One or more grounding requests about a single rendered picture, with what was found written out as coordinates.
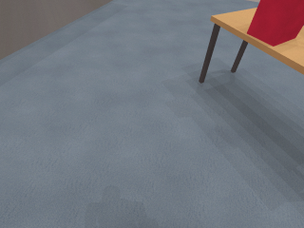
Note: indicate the carton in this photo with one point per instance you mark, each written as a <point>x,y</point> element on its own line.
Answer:
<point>277,21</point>

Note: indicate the table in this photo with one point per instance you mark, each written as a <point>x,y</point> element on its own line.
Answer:
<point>290,53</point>

